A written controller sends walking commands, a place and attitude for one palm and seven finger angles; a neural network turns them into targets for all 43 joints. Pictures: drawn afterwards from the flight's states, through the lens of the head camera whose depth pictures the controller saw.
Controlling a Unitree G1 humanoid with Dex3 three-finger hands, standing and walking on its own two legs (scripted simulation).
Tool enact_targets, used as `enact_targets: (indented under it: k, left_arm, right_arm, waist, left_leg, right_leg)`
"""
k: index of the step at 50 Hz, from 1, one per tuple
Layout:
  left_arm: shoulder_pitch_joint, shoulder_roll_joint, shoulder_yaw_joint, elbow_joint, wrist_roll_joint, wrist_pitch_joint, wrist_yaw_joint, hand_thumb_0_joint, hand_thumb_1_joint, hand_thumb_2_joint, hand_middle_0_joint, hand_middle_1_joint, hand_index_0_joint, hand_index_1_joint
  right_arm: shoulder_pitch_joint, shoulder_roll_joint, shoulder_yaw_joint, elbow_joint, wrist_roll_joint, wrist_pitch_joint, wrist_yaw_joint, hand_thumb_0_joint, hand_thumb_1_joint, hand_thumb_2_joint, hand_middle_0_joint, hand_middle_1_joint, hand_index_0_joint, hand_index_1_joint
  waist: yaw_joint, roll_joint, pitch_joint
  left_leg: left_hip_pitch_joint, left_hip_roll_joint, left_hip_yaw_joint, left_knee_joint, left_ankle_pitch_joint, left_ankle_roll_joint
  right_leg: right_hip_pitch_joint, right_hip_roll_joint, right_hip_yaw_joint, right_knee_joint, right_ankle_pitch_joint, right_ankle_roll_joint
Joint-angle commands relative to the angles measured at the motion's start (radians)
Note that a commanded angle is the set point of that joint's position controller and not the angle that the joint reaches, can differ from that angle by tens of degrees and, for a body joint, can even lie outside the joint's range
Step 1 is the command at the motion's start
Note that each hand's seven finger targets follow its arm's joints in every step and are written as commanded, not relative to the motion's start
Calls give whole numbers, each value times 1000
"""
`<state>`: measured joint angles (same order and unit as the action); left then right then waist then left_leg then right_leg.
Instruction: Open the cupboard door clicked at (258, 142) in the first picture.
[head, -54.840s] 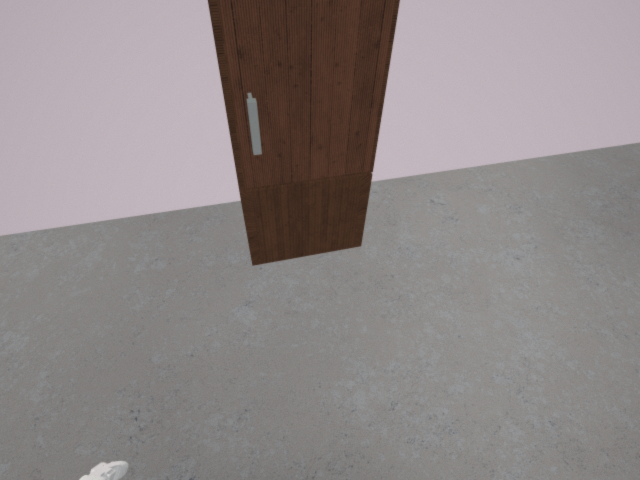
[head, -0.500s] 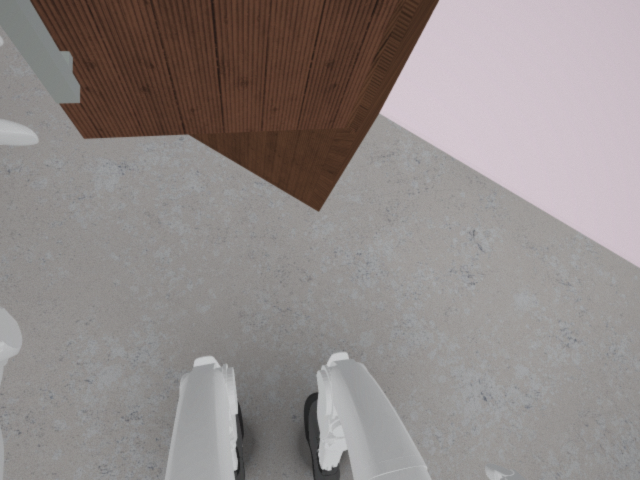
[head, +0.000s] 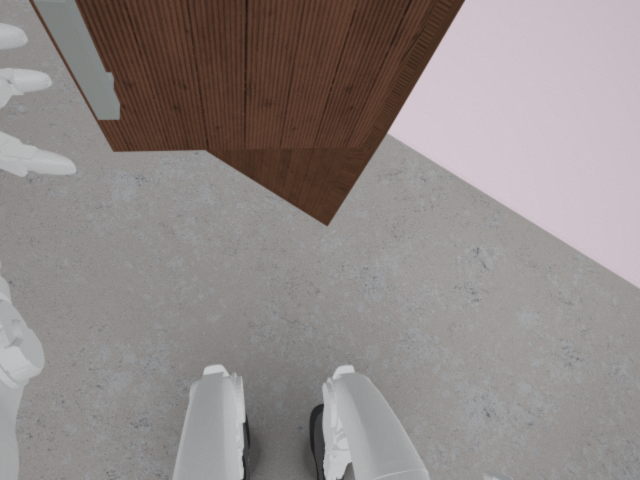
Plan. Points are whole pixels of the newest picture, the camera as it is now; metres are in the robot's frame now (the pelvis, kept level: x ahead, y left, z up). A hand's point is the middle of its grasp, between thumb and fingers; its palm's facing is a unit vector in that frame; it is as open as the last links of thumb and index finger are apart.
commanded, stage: move the hooked fingers beside the handle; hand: left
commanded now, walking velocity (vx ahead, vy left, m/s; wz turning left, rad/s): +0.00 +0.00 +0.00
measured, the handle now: (86, 47) +0.58 +0.25 +0.05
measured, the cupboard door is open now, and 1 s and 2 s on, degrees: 39 39 39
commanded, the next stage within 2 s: slide the fingers in behind the handle in 0.20 s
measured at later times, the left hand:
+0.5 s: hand (41, 101) +0.52 +0.28 +0.04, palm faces +0.10 -0.99 +0.00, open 14.0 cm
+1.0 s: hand (81, 99) +0.53 +0.25 +0.03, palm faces +0.11 -0.99 +0.00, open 14.0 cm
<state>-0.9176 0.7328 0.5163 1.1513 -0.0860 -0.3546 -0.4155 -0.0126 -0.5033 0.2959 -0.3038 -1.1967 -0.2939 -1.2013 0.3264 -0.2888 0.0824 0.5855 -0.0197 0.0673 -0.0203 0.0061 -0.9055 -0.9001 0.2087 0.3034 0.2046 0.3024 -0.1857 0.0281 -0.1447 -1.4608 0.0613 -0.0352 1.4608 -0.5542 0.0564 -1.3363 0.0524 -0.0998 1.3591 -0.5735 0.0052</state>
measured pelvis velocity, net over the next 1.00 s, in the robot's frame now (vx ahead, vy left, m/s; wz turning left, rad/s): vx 0.00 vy -0.01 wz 0.01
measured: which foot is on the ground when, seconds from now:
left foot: down 0.00-1.00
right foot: down 0.00-1.00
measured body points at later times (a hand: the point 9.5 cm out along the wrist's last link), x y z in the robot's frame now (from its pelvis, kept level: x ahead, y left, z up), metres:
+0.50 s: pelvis +0.00 -0.01 +0.00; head +0.19 +0.05 +0.40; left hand +0.50 +0.34 +0.04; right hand +0.03 -0.28 -0.10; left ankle +0.05 +0.08 -0.58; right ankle +0.03 -0.13 -0.58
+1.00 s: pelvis +0.00 -0.01 +0.00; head +0.19 +0.04 +0.41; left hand +0.51 +0.30 +0.04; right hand +0.04 -0.28 -0.10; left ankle +0.05 +0.08 -0.58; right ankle +0.03 -0.13 -0.58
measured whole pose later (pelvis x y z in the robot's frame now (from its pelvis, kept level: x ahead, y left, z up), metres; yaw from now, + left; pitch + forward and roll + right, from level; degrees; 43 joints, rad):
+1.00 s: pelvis +0.00 -0.01 +0.00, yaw +0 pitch +31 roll -7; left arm -0.95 0.63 0.48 1.16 -0.08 -0.40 -0.29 -0.01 -0.50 0.30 -0.30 -1.20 -0.29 -1.20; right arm 0.31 -0.27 0.08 0.61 -0.03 0.07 0.00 0.01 -0.91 -0.90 0.21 0.30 0.20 0.30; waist -0.19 0.03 -0.14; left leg -1.46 0.06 -0.03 1.46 -0.56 0.04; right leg -1.34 0.06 -0.10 1.38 -0.59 -0.01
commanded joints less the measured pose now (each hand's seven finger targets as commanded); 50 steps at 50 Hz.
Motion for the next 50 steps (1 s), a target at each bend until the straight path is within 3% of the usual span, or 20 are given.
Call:
enact_targets:
  k: [1,4,7,8,11,14,20,22,25,26,29,30,31,35,36,37,40,45,47,50]
  left_arm:
    - [-441,290,49,-256,-30,-122,31,0,-500,300,-300,-1200,-300,-1200]
    - [-435,273,27,-207,-10,-118,38,0,-500,300,-300,-1200,-300,-1200]
    - [-417,292,25,-162,9,-95,41,0,-500,300,-300,-1200,-300,-1200]
    - [-423,271,6,-161,10,-93,38,0,-500,300,-300,-1200,-300,-1200]
    - [-424,291,22,-179,0,-88,29,0,-500,300,-300,-1200,-300,-1200]
    - [-419,338,64,-225,-16,-104,14,0,-500,300,-300,-1200,-300,-1200]
    - [-395,262,25,-237,-29,-90,10,0,-500,300,-300,-1200,-300,-1200]
    - [-381,258,26,-212,-32,-78,15,0,-500,300,-300,-1200,-300,-1200]
    - [-396,260,23,-188,-27,-72,25,0,-500,300,-300,-1200,-300,-1200]
    - [-386,281,39,-172,-24,-69,30,0,-500,300,-300,-1200,-300,-1200]
    - [-439,285,31,-255,-10,-100,50,0,-500,300,-300,-1200,-300,-1200]
    - [-418,239,6,-249,-10,-104,52,0,-500,300,-300,-1200,-300,-1200]
    - [-418,234,9,-264,-16,-112,56,0,-500,300,-300,-1200,-300,-1200]
    - [-397,219,5,-202,-18,-98,61,0,-500,300,-300,-1200,-300,-1200]
    - [-401,200,-12,-196,-16,-89,63,0,-500,300,-300,-1200,-300,-1200]
    - [-417,225,4,-204,-14,-86,70,0,-500,300,-300,-1200,-300,-1200]
    - [-406,197,-3,-254,-13,-95,85,0,-500,300,-300,-1200,-300,-1200]
    - [-411,171,-16,-222,-7,-109,114,0,-500,300,-300,-1200,-300,-1200]
    - [-440,144,-40,-200,-2,-105,125,0,-500,300,-300,-1200,-300,-1200]
    - [-448,170,-20,-219,2,-120,137,0,-500,300,-300,-1200,-300,-1200]
  right_arm:
    - [177,-223,-86,-9,-4,-7,-15,0,-900,-900,200,300,200,300]
    - [175,-220,-80,-8,-5,-7,-12,0,-900,-900,200,300,200,300]
    - [175,-222,-73,-18,-4,2,-14,0,-900,-900,200,300,200,300]
    - [178,-221,-72,-20,-4,2,-14,0,-900,-900,200,300,200,300]
    - [177,-221,-73,-24,-4,6,-15,0,-900,-900,200,300,200,300]
    - [181,-220,-73,-27,-4,6,-15,0,-900,-900,200,300,200,300]
    - [182,-209,-81,-15,0,8,-9,0,-900,-900,200,300,200,300]
    - [182,-208,-80,-13,3,10,-10,0,-900,-900,200,300,200,300]
    - [179,-204,-77,-10,4,6,-12,0,-900,-900,200,300,200,300]
    - [178,-204,-74,-13,6,6,-14,0,-900,-900,200,300,200,300]
    - [179,-201,-78,-9,-2,1,-10,0,-900,-900,200,300,200,300]
    - [180,-198,-81,-7,-3,1,-6,0,-900,-900,200,300,200,300]
    - [180,-199,-84,-4,-4,0,-5,0,-900,-900,200,300,200,300]
    - [181,-200,-82,-2,-2,5,-3,0,-900,-900,200,300,200,300]
    - [179,-199,-83,-5,0,6,-4,0,-900,-900,200,300,200,300]
    - [182,-201,-81,-6,-2,6,-5,0,-900,-900,200,300,200,300]
    - [184,-196,-88,-10,-5,6,0,0,-900,-900,200,300,200,300]
    - [179,-191,-86,-3,-4,5,4,0,-900,-900,200,300,200,300]
    - [179,-189,-84,1,-6,4,4,0,-900,-900,200,300,200,300]
    - [184,-191,-86,2,-9,2,3,0,-900,-900,200,300,200,300]
  waist:
    - [-10,275,-556]
    - [-11,298,-539]
    - [-11,266,-520]
    - [-18,276,-518]
    - [-14,269,-564]
    - [6,277,-629]
    - [-5,259,-608]
    - [-8,222,-581]
    - [-11,219,-541]
    - [-11,192,-527]
    - [-1,284,-593]
    - [-4,280,-604]
    - [-5,289,-608]
    - [-13,233,-563]
    - [-20,231,-554]
    - [-13,236,-562]
    - [-1,259,-623]
    - [-13,230,-563]
    - [-31,209,-533]
    - [-19,223,-573]
  left_leg:
    - [738,21,-164,-194,370,-52]
    - [725,15,-157,-194,362,-52]
    - [677,14,-150,-190,336,-45]
    - [691,14,-154,-190,350,-45]
    - [677,12,-133,-163,386,-39]
    - [685,11,-123,-149,452,-36]
    - [672,12,-111,-144,446,-27]
    - [622,9,-99,-144,408,-21]
    - [577,5,-88,-139,371,-17]
    - [542,4,-82,-136,360,-14]
    - [631,7,-92,-137,429,-23]
    - [661,7,-99,-141,435,-28]
    - [682,10,-104,-141,453,-30]
    - [622,7,-99,-140,415,-25]
    - [609,5,-92,-140,400,-21]
    - [605,4,-94,-143,395,-22]
    - [669,5,-100,-148,446,-28]
    - [627,4,-98,-154,395,-28]
    - [593,1,-96,-156,351,-24]
    - [614,1,-96,-154,380,-26]
  right_leg:
    - [-29,8,13,-128,199,-43]
    - [-31,5,14,-127,191,-44]
    - [-11,5,14,-126,184,-43]
    - [-25,6,14,-124,190,-45]
    - [12,7,21,-127,217,-41]
    - [63,11,28,-122,253,-41]
    - [78,14,33,-138,269,-36]
    - [98,15,38,-146,258,-33]
    - [99,15,42,-148,243,-33]
    - [116,15,44,-148,243,-32]
    - [92,13,41,-131,267,-40]
    - [76,15,38,-135,262,-41]
    - [68,14,35,-134,271,-41]
    - [87,16,34,-135,260,-37]
    - [86,15,38,-141,256,-35]
    - [98,12,37,-139,255,-35]
    - [99,12,38,-137,278,-37]
    - [89,14,36,-142,248,-36]
    - [86,14,37,-148,227,-34]
    - [103,13,40,-143,244,-37]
